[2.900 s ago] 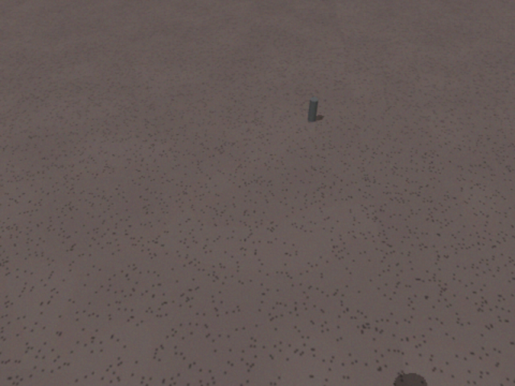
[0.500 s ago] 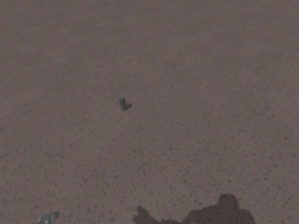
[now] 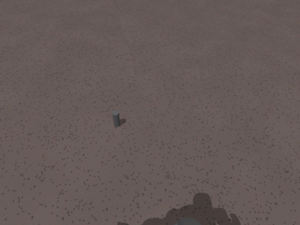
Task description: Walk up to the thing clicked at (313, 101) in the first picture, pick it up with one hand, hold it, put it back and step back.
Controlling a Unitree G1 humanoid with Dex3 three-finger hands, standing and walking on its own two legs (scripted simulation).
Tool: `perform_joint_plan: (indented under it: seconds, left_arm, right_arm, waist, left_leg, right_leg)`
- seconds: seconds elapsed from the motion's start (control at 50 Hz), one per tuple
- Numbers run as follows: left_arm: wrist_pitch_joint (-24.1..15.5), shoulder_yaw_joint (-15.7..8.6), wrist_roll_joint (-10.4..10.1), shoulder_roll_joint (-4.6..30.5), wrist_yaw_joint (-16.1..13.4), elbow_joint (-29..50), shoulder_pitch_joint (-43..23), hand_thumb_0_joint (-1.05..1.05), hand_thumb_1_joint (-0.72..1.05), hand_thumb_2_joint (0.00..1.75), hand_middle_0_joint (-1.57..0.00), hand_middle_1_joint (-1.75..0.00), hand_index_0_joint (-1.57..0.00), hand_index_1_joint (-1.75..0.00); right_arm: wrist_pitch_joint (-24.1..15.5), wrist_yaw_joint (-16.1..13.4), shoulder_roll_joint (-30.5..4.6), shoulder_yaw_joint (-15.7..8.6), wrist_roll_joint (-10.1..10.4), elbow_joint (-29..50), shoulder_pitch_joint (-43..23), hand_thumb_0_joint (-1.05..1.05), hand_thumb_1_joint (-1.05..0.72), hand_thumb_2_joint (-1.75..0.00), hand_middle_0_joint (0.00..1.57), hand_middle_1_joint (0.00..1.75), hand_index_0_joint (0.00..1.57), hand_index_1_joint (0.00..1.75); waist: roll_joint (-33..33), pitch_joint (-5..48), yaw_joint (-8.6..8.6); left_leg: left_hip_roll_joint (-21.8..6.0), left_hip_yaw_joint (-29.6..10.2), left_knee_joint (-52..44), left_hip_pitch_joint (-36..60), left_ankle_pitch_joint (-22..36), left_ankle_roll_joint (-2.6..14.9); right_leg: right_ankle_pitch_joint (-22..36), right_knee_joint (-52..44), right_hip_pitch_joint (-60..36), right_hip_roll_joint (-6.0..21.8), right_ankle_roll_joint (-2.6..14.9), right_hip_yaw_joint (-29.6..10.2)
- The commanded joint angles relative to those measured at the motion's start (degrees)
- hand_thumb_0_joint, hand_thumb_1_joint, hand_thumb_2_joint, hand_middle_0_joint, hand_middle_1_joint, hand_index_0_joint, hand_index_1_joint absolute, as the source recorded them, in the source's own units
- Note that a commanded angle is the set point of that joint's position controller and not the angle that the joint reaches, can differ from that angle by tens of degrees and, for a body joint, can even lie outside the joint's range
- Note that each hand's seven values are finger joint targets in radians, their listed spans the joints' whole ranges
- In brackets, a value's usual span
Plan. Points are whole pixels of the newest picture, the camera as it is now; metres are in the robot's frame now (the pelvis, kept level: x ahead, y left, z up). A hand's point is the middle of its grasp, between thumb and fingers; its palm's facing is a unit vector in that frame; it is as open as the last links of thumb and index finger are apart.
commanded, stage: walk up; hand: left
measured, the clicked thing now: (116, 119) +0.99 +0.25 -0.69
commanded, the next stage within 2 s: none
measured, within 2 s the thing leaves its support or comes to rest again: neither
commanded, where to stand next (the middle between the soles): +0.63 +0.02 m, yaw +1 degrees
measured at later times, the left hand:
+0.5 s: hand (80, 183) +0.27 +0.23 -0.12, palm faces +0.00 -0.92 -0.39, open 7.4 cm
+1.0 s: hand (76, 143) +0.43 +0.29 -0.14, palm faces -0.05 -0.94 -0.34, open 7.4 cm
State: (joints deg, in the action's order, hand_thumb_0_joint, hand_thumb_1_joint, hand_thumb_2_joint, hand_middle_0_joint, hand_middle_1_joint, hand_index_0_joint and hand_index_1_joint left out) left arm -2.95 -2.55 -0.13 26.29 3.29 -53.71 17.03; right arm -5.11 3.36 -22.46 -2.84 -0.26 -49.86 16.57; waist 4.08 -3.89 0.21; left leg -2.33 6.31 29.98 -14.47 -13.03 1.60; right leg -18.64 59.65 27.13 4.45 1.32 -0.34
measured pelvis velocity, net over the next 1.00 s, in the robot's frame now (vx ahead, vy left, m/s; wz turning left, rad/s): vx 0.39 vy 0.02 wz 0.02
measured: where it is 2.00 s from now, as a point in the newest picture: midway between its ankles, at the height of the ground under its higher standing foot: (143, 168)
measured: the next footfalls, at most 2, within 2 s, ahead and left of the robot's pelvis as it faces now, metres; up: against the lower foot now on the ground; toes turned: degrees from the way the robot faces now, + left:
right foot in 0.26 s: +0.27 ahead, -0.15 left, +0.00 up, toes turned -5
left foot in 0.68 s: +0.43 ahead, +0.13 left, +0.00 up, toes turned +7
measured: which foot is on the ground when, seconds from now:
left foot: down 0.00-0.26, up 0.28-0.66, down 0.68-1.00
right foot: up 0.00-0.24, down 0.26-0.72, up 0.74-1.00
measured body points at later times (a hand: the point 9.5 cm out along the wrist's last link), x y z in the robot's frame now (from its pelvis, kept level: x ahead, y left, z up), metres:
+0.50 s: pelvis +0.21 -0.04 +0.00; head +0.23 -0.06 +0.45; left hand +0.27 +0.28 -0.09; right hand +0.29 -0.35 -0.12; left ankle +0.26 +0.12 -0.69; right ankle +0.23 -0.15 -0.73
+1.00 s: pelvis +0.39 +0.02 +0.00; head +0.41 +0.03 +0.45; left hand +0.44 +0.34 -0.12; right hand +0.45 -0.31 -0.09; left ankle +0.39 +0.12 -0.73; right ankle +0.49 -0.14 -0.69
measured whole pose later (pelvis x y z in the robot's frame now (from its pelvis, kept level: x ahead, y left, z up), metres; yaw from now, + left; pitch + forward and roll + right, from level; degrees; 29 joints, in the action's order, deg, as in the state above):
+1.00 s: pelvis +0.39 +0.02 +0.00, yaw +1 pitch -2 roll +0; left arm -2.2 -2.6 0.7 24.6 3.7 -52.0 16.9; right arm -4.0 3.0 -23.3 -2.6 -0.4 -48.6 18.1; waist 2.4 -4.7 1.0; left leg -1.2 5.6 27.4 -10.4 -14.9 2.2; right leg -15.9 45.7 28.2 6.1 0.1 1.4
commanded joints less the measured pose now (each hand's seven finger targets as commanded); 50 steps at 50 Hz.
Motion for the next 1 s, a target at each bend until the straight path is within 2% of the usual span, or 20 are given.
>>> perform_joint_plan:
  seconds: [0.0,0.06,0.14,0.2,0.22,0.24,0.26,0.28,0.32,0.38,0.56,0.6,0.66,0.68,0.7,0.72,0.76,0.8,0.9,0.98]
  left_arm:
    - [-1.20,-3.02,0.41,9.68,0.39,4.26,-0.84,0.00,0.90,0.90,-0.20,-0.30,-0.20,-0.30]
    - [-1.13,-3.18,0.71,8.74,0.95,5.31,-4.11,0.00,0.90,0.90,-0.20,-0.30,-0.20,-0.30]
    - [-1.72,-3.37,0.47,7.57,1.05,5.72,-6.82,0.00,0.90,0.90,-0.20,-0.30,-0.20,-0.30]
    - [-2.34,-4.10,0.75,8.46,0.36,3.69,-2.40,0.00,0.90,0.90,-0.20,-0.30,-0.20,-0.30]
    - [-2.91,-4.93,0.83,10.21,-0.33,2.54,2.88,0.00,0.90,0.90,-0.20,-0.30,-0.20,-0.30]
    - [-3.46,-6.52,1.29,15.00,-1.08,2.10,8.43,0.00,0.90,0.90,-0.20,-0.30,-0.20,-0.30]
    - [-3.47,-6.98,0.44,19.32,-1.38,2.70,9.41,0.00,0.90,0.90,-0.20,-0.30,-0.20,-0.30]
    - [-3.26,-6.37,-0.29,18.16,-1.48,3.56,6.94,0.00,0.90,0.90,-0.20,-0.30,-0.20,-0.30]
    - [-3.25,-5.37,-0.59,14.56,-1.92,5.12,1.78,0.00,0.90,0.90,-0.20,-0.30,-0.20,-0.30]
    - [-3.48,-4.44,-0.19,12.01,-1.80,6.51,-1.14,0.00,0.90,0.90,-0.20,-0.30,-0.20,-0.30]
    - [-3.46,-4.85,0.54,13.33,-1.33,8.75,0.82,0.00,0.90,0.90,-0.20,-0.30,-0.20,-0.30]
    - [-3.11,-4.76,0.59,14.01,-1.30,8.86,-0.16,0.00,0.90,0.90,-0.20,-0.30,-0.20,-0.30]
    - [-2.74,-2.83,0.55,10.27,-1.53,8.81,1.18,0.00,0.90,0.90,-0.20,-0.30,-0.20,-0.30]
    - [-2.69,-1.63,-0.03,6.14,-1.35,9.55,3.07,0.00,0.90,0.90,-0.20,-0.30,-0.20,-0.30]
    - [-2.21,-2.60,-0.11,8.71,-2.05,8.72,3.11,0.00,0.90,0.90,-0.20,-0.30,-0.20,-0.30]
    - [-1.85,-2.86,0.28,12.01,-2.75,7.67,1.48,0.00,0.90,0.90,-0.20,-0.30,-0.20,-0.30]
    - [-1.59,-2.66,-0.39,11.12,-2.43,5.52,3.84,0.00,0.90,0.90,-0.20,-0.30,-0.20,-0.30]
    - [-1.34,-2.68,-0.23,10.45,-1.68,3.98,6.03,0.00,0.90,0.90,-0.20,-0.30,-0.20,-0.30]
    - [-0.79,-2.92,0.81,8.66,-0.41,5.32,1.47,0.00,0.90,0.90,-0.20,-0.30,-0.20,-0.30]
    - [-1.36,-3.05,0.86,7.83,-0.19,5.90,-2.22,0.00,0.90,0.90,-0.20,-0.30,-0.20,-0.30]
  right_arm:
    - [-1.46,-1.07,-16.77,-4.73,0.01,3.83,1.99,0.00,-0.90,-0.90,0.20,0.30,0.20,0.30]
    - [-1.40,-0.87,-17.27,-4.87,0.25,4.29,2.22,0.00,-0.90,-0.90,0.20,0.30,0.20,0.30]
    - [-0.86,-0.90,-16.98,-4.71,0.17,4.81,1.77,0.00,-0.90,-0.90,0.20,0.30,0.20,0.30]
    - [-0.10,-1.27,-15.61,-4.23,0.19,5.38,1.69,0.00,-0.90,-0.90,0.20,0.30,0.20,0.30]
    - [-0.05,-1.27,-13.53,-3.26,0.14,5.45,3.06,0.00,-0.90,-0.90,0.20,0.30,0.20,0.30]
    - [-0.30,-1.28,-9.60,-1.93,0.32,6.64,4.97,0.00,-0.90,-0.90,0.20,0.30,0.20,0.30]
    - [0.02,-1.42,-11.57,-2.24,0.68,6.53,4.81,0.00,-0.90,-0.90,0.20,0.30,0.20,0.30]
    - [0.73,-2.09,-14.95,-3.18,0.00,5.18,1.81,0.00,-0.90,-0.90,0.20,0.30,0.20,0.30]
    - [0.88,-1.83,-14.15,-3.13,0.96,3.08,3.17,0.00,-0.90,-0.90,0.20,0.30,0.20,0.30]
    - [1.51,-0.73,-12.92,-3.24,0.09,1.13,5.57,0.00,-0.90,-0.90,0.20,0.30,0.20,0.30]
    - [1.03,1.04,-11.30,-3.88,-0.97,3.84,-4.23,0.00,-0.90,-0.90,0.20,0.30,0.20,0.30]
    - [0.68,1.24,-11.27,-4.09,-0.90,3.58,-3.80,0.00,-0.90,-0.90,0.20,0.30,0.20,0.30]
    - [-0.19,0.10,-14.18,-5.32,-1.12,0.55,5.43,0.00,-0.90,-0.90,0.20,0.30,0.20,0.30]
    - [-0.58,-0.62,-19.67,-6.90,-1.72,0.40,10.49,0.00,-0.90,-0.90,0.20,0.30,0.20,0.30]
    - [-0.61,-0.81,-22.84,-7.55,-0.41,1.95,11.24,0.00,-0.90,-0.90,0.20,0.30,0.20,0.30]
    - [-0.18,-0.97,-21.34,-7.30,0.41,2.20,8.78,0.00,-0.90,-0.90,0.20,0.30,0.20,0.30]
    - [-0.14,-1.50,-17.30,-5.50,0.42,4.32,2.96,0.00,-0.90,-0.90,0.20,0.30,0.20,0.30]
    - [-0.39,-1.58,-15.94,-4.68,0.41,4.27,0.81,0.00,-0.90,-0.90,0.20,0.30,0.20,0.30]
    - [-0.46,-1.33,-16.61,-4.89,-0.05,5.04,2.43,0.00,-0.90,-0.90,0.20,0.30,0.20,0.30]
    - [-0.02,-1.04,-16.50,-4.77,-0.12,5.59,2.42,0.00,-0.90,-0.90,0.20,0.30,0.20,0.30]
  waist:
    - [-13.77,-0.58,1.01]
    - [-12.34,-0.85,1.40]
    - [-11.72,0.43,1.16]
    - [-6.92,3.10,-1.55]
    - [-1.66,6.63,-4.20]
    - [10.30,10.63,-6.13]
    - [12.78,9.41,-6.55]
    - [4.84,5.68,-5.87]
    - [1.77,2.94,-3.25]
    - [4.69,1.69,-0.72]
    - [2.95,0.00,-2.89]
    - [2.70,0.19,-1.45]
    - [-6.73,5.29,3.77]
    - [-21.78,8.53,5.83]
    - [-21.47,8.19,6.14]
    - [-12.62,5.73,4.61]
    - [-9.25,2.66,1.30]
    - [-12.93,1.12,-0.17]
    - [-14.01,0.20,1.67]
    - [-12.38,-0.78,2.04]
  left_leg:
    - [-13.23,-13.54,-18.13,4.42,-4.01,11.55]
    - [-13.17,-12.21,-17.81,5.11,-5.46,11.56]
    - [-11.78,-8.92,-12.88,4.73,2.48,9.52]
    - [-10.19,-6.50,-1.91,0.72,6.76,7.12]
    - [-7.05,-3.83,9.58,-1.69,9.99,5.79]
    - [-2.04,-0.25,26.70,-11.08,0.99,3.10]
    - [4.16,-2.75,34.41,-23.07,-16.03,1.33]
    - [0.00,-8.70,38.39,-23.37,-16.51,1.19]
    - [-1.68,-11.23,36.33,-21.35,-10.18,1.26]
    - [-2.80,-8.48,28.40,-15.37,-5.74,-0.07]
    - [-3.27,-4.65,6.83,-9.94,3.16,-1.41]
    - [-2.23,-3.29,3.95,-5.24,2.88,-0.64]
    - [0.86,-2.97,-0.79,13.31,-2.82,1.78]
    - [-12.00,-24.21,-9.51,20.85,-13.36,6.30]
    - [-21.77,-43.61,-16.55,22.11,-15.59,12.44]
    - [-22.14,-41.11,-15.03,16.79,-12.76,14.44]
    - [-16.72,-26.47,-13.73,10.59,-6.34,11.61]
    - [-13.00,-17.37,-14.59,4.14,-1.76,9.57]
    - [-12.68,-14.84,-16.71,4.38,-5.09,11.94]
    - [-11.78,-12.57,-15.01,2.94,-3.69,10.93]
  right_leg:
    - [3.18,-9.76,6.21,3.07,-1.64,0.18]
    - [7.88,-17.37,4.55,2.96,-1.26,1.26]
    - [10.87,-25.50,-3.17,-0.08,-0.27,3.78]
    - [10.41,-29.90,-16.64,-3.02,0.73,5.64]
    - [6.78,-32.59,-25.42,-2.70,2.00,4.02]
    - [-1.55,-36.97,-33.53,9.50,5.21,-13.15]
    - [-6.31,-45.86,-37.07,20.66,11.84,-36.18]
    - [-6.82,-45.10,-30.05,21.68,14.42,-36.23]
    - [3.24,-43.62,-24.90,15.64,12.07,-21.63]
    - [8.46,-44.78,-16.60,10.42,10.66,-9.09]
    - [-3.25,-44.91,-12.75,11.19,10.77,-5.22]
    - [-3.58,-42.35,-10.97,10.95,10.01,-4.35]
    - [10.31,-22.57,-4.28,5.98,6.52,1.93]
    - [6.01,-2.77,5.59,-0.54,2.16,6.82]
    - [-12.26,4.28,12.83,-5.75,1.42,3.24]
    - [-11.50,8.83,13.16,-2.33,1.57,-2.31]
    - [-5.14,5.76,9.96,0.83,1.52,-4.44]
    - [-1.29,-0.26,4.82,2.03,0.70,-1.82]
    - [1.63,-11.34,4.43,2.12,-1.37,1.40]
    - [6.97,-20.42,0.68,1.03,-0.92,2.95]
